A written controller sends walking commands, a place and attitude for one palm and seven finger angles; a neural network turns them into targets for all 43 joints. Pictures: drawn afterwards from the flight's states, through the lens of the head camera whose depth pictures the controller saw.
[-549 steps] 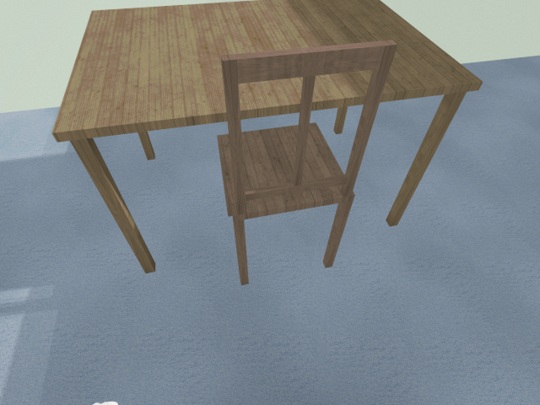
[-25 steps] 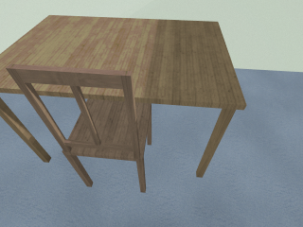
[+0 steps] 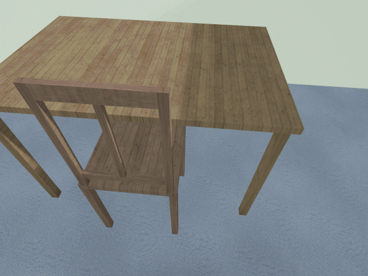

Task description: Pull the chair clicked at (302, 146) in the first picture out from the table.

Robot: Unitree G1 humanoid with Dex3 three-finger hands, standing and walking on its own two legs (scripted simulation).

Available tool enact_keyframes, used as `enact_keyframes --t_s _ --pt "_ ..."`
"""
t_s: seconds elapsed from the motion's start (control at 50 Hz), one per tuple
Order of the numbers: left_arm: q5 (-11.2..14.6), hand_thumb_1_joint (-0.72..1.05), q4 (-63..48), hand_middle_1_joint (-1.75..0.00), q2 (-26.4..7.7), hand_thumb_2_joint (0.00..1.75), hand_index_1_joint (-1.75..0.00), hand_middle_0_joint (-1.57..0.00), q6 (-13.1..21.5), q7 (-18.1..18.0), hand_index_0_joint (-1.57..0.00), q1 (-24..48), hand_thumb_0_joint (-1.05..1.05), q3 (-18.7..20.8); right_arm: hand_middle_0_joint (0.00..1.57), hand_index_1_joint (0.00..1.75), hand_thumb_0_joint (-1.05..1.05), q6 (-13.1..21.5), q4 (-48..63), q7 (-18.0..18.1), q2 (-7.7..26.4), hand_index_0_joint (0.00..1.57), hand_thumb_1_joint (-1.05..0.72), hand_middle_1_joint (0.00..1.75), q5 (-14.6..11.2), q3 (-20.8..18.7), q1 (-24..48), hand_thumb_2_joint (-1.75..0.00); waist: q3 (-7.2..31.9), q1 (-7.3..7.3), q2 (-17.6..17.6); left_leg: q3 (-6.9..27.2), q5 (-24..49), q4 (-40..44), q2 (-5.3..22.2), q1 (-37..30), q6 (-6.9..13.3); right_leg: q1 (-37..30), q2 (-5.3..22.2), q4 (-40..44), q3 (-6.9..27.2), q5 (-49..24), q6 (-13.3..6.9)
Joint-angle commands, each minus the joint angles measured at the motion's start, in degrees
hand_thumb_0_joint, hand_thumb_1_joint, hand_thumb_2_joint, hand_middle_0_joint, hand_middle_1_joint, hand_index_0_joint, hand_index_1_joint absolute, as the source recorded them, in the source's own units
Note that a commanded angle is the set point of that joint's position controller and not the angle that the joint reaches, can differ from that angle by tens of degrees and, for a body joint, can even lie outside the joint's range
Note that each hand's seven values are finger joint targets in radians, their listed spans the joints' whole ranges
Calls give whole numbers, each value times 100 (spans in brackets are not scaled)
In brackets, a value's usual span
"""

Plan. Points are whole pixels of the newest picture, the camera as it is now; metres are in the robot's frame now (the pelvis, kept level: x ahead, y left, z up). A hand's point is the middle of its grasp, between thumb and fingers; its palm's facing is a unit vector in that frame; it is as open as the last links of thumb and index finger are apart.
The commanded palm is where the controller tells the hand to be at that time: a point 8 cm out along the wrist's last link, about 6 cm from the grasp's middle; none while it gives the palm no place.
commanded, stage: come to a stop and stand still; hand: left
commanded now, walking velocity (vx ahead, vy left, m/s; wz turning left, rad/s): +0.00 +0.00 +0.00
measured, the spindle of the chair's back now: (112, 145) +0.48 +0.25 -0.06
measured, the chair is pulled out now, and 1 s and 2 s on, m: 0.00 0.00 0.00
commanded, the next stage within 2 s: look again from close up in 0.28 s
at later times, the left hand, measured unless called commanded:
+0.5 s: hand out of the picture -0.04 +0.18 -0.18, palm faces +0.01 -0.98 -0.19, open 7.4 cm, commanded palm none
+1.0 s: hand out of the picture -0.02 +0.21 -0.18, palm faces -0.02 -0.98 -0.20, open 7.4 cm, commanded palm none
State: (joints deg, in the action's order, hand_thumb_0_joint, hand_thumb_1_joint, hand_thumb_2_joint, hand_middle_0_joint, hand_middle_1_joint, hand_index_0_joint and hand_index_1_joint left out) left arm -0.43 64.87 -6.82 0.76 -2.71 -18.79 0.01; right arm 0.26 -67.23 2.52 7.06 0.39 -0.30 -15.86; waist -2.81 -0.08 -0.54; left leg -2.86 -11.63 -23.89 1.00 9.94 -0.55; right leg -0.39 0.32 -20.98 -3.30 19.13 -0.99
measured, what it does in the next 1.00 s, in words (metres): stands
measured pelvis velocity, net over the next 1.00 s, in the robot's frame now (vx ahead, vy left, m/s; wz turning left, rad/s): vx -0.02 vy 0.03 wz -0.02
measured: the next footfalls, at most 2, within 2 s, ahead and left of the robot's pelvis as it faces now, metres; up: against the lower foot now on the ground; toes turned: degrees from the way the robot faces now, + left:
right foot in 1.78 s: +0.07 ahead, -0.06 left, +0.00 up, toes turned -4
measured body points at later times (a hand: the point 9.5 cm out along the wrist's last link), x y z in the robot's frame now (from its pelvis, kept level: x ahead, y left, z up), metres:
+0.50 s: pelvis -0.02 +0.02 -0.01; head +0.00 +0.01 +0.44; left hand -0.04 +0.23 -0.16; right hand -0.01 -0.21 -0.17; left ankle +0.02 +0.13 -0.74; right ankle -0.08 -0.10 -0.74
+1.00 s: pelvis -0.02 +0.03 -0.01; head +0.00 +0.04 +0.44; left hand -0.02 +0.26 -0.17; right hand -0.01 -0.20 -0.16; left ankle +0.01 +0.13 -0.74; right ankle -0.08 -0.10 -0.74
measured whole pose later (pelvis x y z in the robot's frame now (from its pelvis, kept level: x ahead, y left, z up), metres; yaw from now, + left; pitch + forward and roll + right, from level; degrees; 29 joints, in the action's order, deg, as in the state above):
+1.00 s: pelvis -0.02 +0.03 -0.01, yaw -1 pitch +0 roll +0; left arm -0.9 60.1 -10.4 0.6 -1.9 -17.4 -0.9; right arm 0.5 -61.9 0.6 9.7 0.5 0.4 -14.0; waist -2.8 0.0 -1.2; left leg -4.6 -12.0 -28.6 -0.2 16.4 2.1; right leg 7.4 2.1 -27.8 -1.7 20.1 1.2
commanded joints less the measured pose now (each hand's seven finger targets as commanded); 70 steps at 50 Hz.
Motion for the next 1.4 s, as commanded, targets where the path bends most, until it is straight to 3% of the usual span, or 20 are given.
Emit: enact_keyframes --t_s 0.0,0.06,0.34,0.36,0.38,0.4,0.42,0.44,0.5,0.56,0.6,0.68,0.82,0.96,1.04,1.12,1.2,1.24,1.32,1.38 --pt "10 90 -32 -30 -534 90 -30 -20 9 -28 -20 -636 0 103 20 30 0 68 111 24 538 20 -90 30 -4 -52 -377 -90 -380 59 -45 504 1247 280 489 -293 178 848 605 464 393 -1334 6" --pt "3 90 -8 -30 -521 90 -30 -20 10 -25 -20 -626 0 95 20 30 0 74 132 20 545 20 -90 30 7 -63 -370 -90 -325 31 84 526 1253 299 468 -336 177 877 612 452 426 -1262 7" --pt "-3 90 6 -30 -590 90 -30 -20 37 -23 -20 -669 0 83 20 30 0 100 147 4 621 20 -90 30 -5 -85 -301 -90 -296 35 -28 565 1250 362 479 -357 213 934 628 466 448 -1189 26" --pt "-170 90 -44 -30 -612 90 -30 -20 273 -184 -20 -721 0 -4 20 30 0 208 631 -135 797 20 -90 30 -14 -14 164 -90 -486 131 -33 330 1968 -929 489 173 103 1403 786 347 736 -3190 80" --pt "-110 90 -310 -30 -846 90 -30 -20 276 -155 -20 -537 0 78 20 30 0 149 768 -171 519 20 -90 30 11 -28 -182 -90 -264 -171 -166 388 420 -765 382 279 195 1263 912 137 670 -2805 -52" --pt "-98 90 -406 -30 -917 90 -30 -20 279 -112 -20 -382 0 94 20 30 0 117 755 -176 530 20 -90 30 56 -37 -118 -90 -322 -95 226 279 204 -588 295 249 172 1248 903 27 692 -2705 -164" --pt "-67 90 -410 -30 -856 90 -30 -20 261 -92 -20 -293 0 69 20 30 0 108 740 -155 579 20 -90 30 48 -31 -299 -90 -71 -181 122 311 370 -590 325 250 195 1212 731 -83 591 -1944 -198" --pt "-47 90 -460 -30 -760 90 -30 -20 248 -79 -20 -308 0 72 20 30 0 131 760 -149 648 20 -90 30 50 -33 -385 -90 134 -170 188 400 717 -571 371 248 224 1119 604 -220 516 -1617 -208" --pt "-40 90 -525 -30 -726 90 -30 -20 176 -65 -20 -464 0 66 20 30 0 171 843 -117 763 20 -90 30 39 -22 -282 -90 358 -27 265 487 1360 -580 465 199 333 953 452 -436 430 -1360 -172" --pt "-25 90 -564 -30 -741 90 -30 -20 94 -43 -20 -333 0 54 20 30 0 127 911 -119 817 20 -90 30 28 -20 -184 -90 7 -33 -98 500 757 -405 423 408 325 1172 449 -400 428 -810 -140" --pt "-51 90 -613 -30 -735 90 -30 -20 44 -34 -20 -307 0 54 20 30 0 105 907 -130 812 20 -90 30 40 -23 -119 -90 -389 4 -59 567 342 -208 432 630 347 1359 391 -326 421 -291 -133" --pt "-46 90 -670 -30 -831 90 -30 -20 1 -4 -20 -245 0 49 20 30 0 70 915 -156 884 20 -90 30 39 -37 -43 -90 -536 7 -2 634 -375 106 416 715 329 1559 397 -240 452 244 -102" --pt "-50 90 -713 -30 -931 90 -30 -20 7 24 -20 -285 0 58 20 30 0 116 872 -155 974 20 -90 30 29 -42 25 -90 -142 52 155 649 -187 243 477 466 345 1386 424 -249 440 -90 -43" --pt "-35 90 -616 -30 -967 90 -30 -20 41 42 -20 -309 0 47 20 30 0 150 759 -143 966 20 -90 30 6 -39 21 -90 141 43 18 511 501 81 472 130 331 1304 518 -163 491 -574 -15" --pt "-33 90 -532 -30 -944 90 -30 -20 50 30 -20 -358 0 39 20 30 0 166 672 -125 945 20 -90 30 -5 -33 30 -90 211 44 9 462 928 -2 491 -10 339 1244 536 -177 487 -912 7" --pt "-39 90 -448 -30 -910 90 -30 -20 40 29 -20 -394 0 20 20 30 0 147 606 -120 921 20 -90 30 -18 -22 95 -90 -26 49 -31 442 781 57 487 79 325 1315 548 -88 491 -846 18" --pt "-45 90 -394 -30 -897 90 -30 -20 48 30 -20 -451 0 13 20 30 0 141 558 -116 891 20 -90 30 -22 -33 145 -90 15 57 -18 424 794 57 488 -10 321 1312 546 -40 519 -906 23" --pt "-53 90 -362 -30 -895 90 -30 -20 47 35 -20 -473 0 30 20 30 0 129 536 -135 895 20 -90 30 -4 -19 85 -90 129 57 30 372 496 2 420 25 313 1207 601 -58 523 -657 -15" --pt "-82 90 -363 -30 -1062 90 -30 -20 18 70 -20 -550 0 113 20 30 0 66 657 -196 855 20 -90 30 30 -38 221 -90 -300 119 -335 107 -500 -356 140 659 244 1266 856 265 906 370 -228" --pt "-81 90 -393 -30 -1181 90 -30 -20 6 72 -20 -573 0 202 20 30 0 72 772 -208 786 20 -90 30 63 -38 239 -90 -430 144 -559 -145 -508 -814 11 996 188 1138 1204 300 1184 -25 -463"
